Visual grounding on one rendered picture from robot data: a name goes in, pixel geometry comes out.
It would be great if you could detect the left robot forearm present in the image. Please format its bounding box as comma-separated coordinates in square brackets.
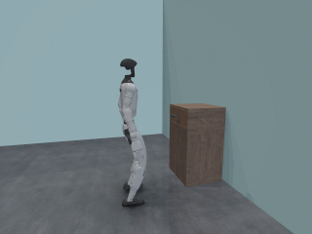
[119, 107, 125, 123]

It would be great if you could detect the cabinet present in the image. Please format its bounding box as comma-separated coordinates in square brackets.
[169, 103, 226, 187]

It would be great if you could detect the robot right upper arm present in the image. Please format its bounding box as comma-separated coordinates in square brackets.
[122, 83, 136, 115]

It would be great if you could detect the right robot shin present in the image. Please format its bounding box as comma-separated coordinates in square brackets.
[128, 167, 146, 202]

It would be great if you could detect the right robot forearm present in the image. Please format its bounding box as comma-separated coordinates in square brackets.
[124, 108, 138, 141]

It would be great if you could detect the right robot foot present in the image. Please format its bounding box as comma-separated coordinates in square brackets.
[122, 198, 144, 207]

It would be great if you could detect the drawer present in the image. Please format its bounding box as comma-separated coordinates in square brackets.
[171, 106, 187, 128]

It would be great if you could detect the right robot hand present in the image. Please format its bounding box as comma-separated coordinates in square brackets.
[131, 139, 144, 161]

